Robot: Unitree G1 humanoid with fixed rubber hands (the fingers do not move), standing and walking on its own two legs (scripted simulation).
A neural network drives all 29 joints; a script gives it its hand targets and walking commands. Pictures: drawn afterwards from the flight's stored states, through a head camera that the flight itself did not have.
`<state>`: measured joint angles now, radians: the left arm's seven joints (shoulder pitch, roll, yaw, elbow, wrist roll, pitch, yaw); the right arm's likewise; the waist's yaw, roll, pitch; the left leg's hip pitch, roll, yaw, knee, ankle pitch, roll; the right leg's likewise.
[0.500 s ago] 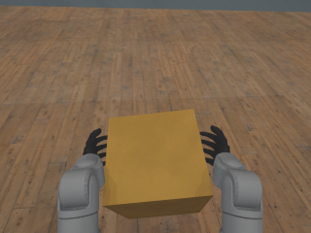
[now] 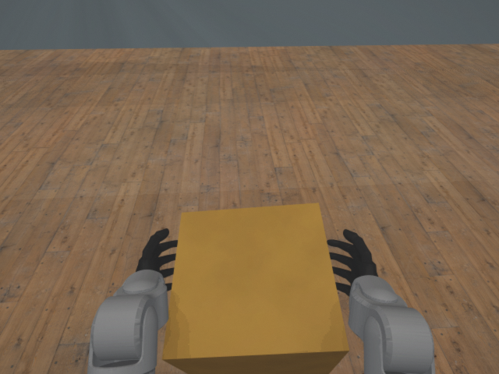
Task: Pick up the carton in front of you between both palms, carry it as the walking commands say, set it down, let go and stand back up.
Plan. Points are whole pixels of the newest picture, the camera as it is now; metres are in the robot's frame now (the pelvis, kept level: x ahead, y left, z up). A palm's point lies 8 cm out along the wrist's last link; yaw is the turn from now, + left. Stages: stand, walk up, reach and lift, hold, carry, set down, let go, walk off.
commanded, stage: carry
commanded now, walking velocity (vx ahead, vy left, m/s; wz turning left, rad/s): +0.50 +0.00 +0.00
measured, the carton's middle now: (257, 300) +0.27 +0.00 +0.01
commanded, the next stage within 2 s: none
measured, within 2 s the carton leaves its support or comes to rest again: neither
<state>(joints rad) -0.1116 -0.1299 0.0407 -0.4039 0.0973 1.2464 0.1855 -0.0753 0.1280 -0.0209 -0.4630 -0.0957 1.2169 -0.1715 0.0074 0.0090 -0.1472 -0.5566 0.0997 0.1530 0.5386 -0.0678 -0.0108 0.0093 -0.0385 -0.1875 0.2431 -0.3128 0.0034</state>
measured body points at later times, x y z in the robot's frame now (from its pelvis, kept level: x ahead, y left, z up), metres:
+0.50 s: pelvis +0.29 +0.00 -0.01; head +0.28 +0.00 +0.44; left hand +0.56 +0.15 +0.09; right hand +0.56 -0.14 +0.09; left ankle +0.18 +0.11 -0.74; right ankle +0.41 -0.09 -0.74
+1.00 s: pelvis +0.38 +0.01 -0.01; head +0.36 +0.01 +0.44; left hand +0.66 +0.17 +0.05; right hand +0.66 -0.13 +0.05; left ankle +0.27 +0.13 -0.74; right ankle +0.41 -0.09 -0.74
